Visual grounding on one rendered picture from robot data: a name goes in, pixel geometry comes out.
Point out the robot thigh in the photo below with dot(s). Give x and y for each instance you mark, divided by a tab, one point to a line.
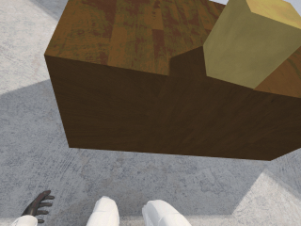
106	213
161	213

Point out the right robot thigh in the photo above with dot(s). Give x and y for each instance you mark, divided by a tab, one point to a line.
161	213

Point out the pedestal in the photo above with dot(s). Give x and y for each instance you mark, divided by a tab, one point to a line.
130	76

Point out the left robot forearm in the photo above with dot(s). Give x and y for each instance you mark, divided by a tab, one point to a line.
26	220

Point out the robot left hand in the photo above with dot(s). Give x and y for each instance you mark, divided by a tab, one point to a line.
32	208

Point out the carton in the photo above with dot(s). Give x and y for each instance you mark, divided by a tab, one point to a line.
250	39

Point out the left robot thigh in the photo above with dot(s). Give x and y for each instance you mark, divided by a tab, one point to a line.
106	213

